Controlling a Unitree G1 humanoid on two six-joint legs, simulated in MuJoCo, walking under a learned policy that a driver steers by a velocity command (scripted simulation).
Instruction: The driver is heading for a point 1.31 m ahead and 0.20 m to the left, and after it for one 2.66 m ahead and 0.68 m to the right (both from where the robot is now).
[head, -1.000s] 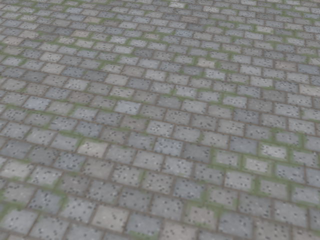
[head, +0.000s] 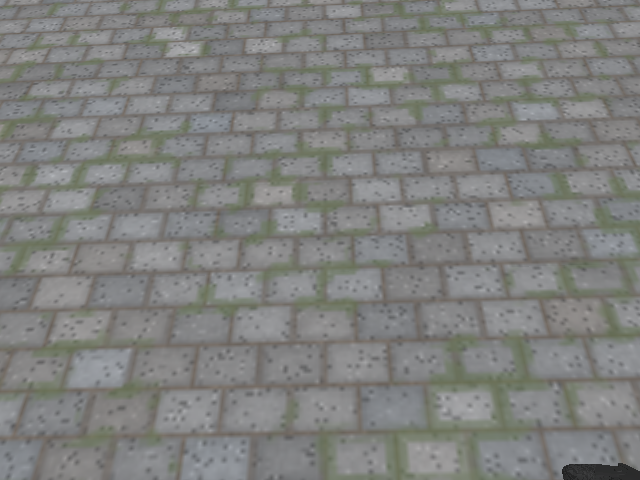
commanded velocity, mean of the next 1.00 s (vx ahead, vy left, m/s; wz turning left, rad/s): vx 0.50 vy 0.00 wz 0.13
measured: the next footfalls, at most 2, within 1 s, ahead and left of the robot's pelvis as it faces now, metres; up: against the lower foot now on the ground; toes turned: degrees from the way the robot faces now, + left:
left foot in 0.12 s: +0.26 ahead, +0.12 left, +0.00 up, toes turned +0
right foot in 0.60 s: +0.54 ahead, -0.13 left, +0.00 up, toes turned -1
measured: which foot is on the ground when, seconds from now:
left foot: up 0.00-0.10, down 0.12-0.62, up 0.64-1.00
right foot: down 0.00-0.12, up 0.14-0.58, down 0.60-1.00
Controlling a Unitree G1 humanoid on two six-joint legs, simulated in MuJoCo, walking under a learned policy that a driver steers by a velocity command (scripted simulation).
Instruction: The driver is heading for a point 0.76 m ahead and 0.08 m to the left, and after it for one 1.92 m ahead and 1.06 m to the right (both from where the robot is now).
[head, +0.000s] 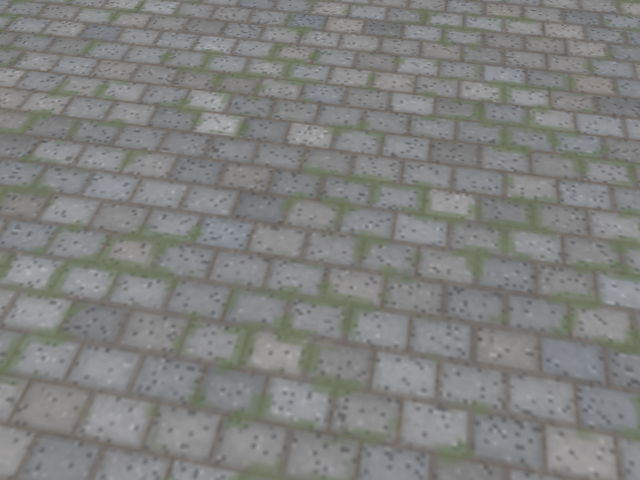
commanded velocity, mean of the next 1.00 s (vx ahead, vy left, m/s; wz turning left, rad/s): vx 0.49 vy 0.00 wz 0.23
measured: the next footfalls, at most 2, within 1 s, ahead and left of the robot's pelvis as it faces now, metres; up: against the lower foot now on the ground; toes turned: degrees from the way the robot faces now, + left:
left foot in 0.14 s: +0.25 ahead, +0.13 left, +0.00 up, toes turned +9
right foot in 0.66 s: +0.59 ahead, -0.03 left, +0.00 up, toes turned +13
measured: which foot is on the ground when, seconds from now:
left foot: up 0.00-0.12, down 0.14-0.66, up 0.68-1.00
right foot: down 0.00-0.16, up 0.18-0.64, down 0.66-1.00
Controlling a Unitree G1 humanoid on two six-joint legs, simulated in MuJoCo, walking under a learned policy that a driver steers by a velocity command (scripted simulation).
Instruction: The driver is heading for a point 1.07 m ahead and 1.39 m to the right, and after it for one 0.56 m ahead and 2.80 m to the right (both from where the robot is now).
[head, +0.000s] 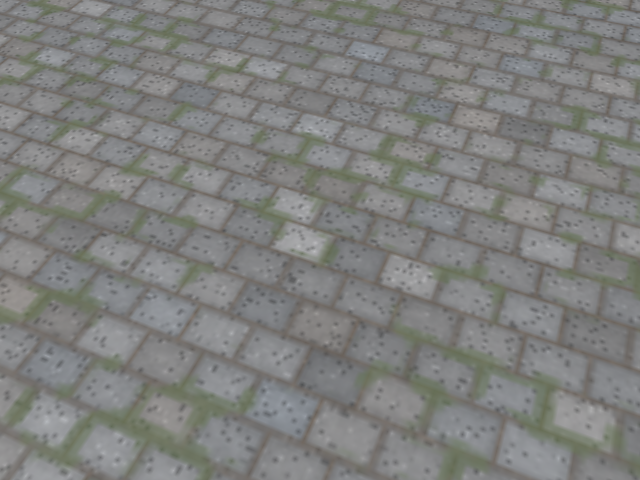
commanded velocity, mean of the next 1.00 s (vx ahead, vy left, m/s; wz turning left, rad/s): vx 0.08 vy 0.00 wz -0.50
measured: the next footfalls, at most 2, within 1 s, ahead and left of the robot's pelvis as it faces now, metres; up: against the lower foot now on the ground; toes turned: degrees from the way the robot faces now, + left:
left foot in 0.14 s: +0.26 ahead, +0.13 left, +0.00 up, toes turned -5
right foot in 0.56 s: +0.14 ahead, -0.11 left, +0.00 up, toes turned -21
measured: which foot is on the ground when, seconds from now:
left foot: up 0.00-0.12, down 0.14-0.56, up 0.58-1.00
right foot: down 0.00-0.16, up 0.18-0.54, down 0.56-1.00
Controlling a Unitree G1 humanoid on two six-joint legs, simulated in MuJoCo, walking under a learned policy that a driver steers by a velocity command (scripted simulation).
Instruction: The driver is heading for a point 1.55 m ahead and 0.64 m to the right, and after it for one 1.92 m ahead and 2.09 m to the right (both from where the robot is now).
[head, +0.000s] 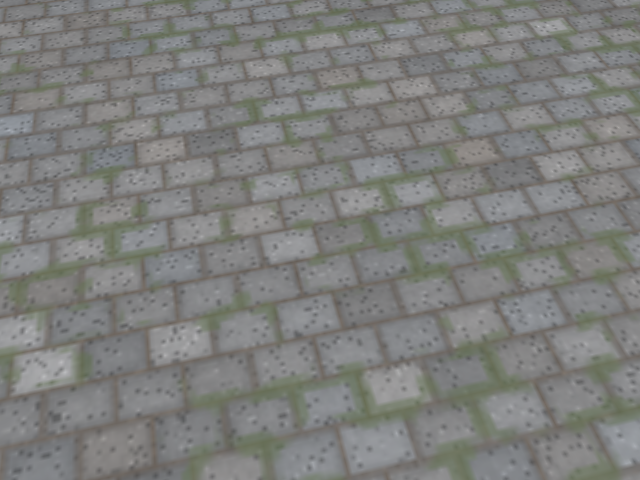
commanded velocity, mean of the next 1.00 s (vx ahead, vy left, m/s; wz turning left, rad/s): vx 0.00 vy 0.00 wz -0.51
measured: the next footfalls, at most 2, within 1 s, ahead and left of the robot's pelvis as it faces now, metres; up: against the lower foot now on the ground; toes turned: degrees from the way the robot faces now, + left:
left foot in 0.02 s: +0.05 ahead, +0.13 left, +0.00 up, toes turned -5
right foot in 0.42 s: +0.01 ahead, -0.15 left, +0.00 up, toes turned -22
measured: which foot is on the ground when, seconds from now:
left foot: up 0.00-0.00, down 0.02-0.42, up 0.44-0.88, down 0.90-1.00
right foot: down 0.00-0.02, up 0.04-0.40, down 0.42-1.00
